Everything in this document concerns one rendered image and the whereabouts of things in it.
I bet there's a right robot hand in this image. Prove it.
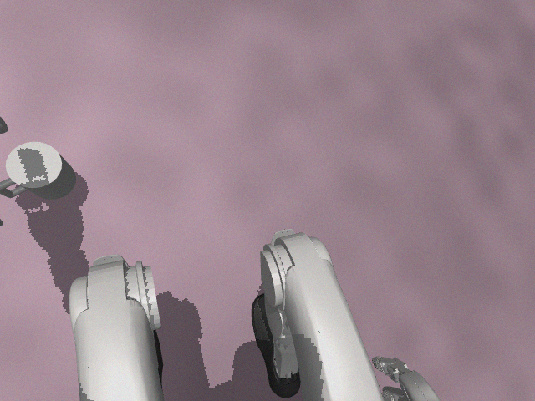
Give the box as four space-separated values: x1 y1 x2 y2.
372 357 441 401

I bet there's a mug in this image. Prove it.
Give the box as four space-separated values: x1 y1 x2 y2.
0 142 76 200

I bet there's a right robot foot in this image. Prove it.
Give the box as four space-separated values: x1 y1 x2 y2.
252 293 300 398

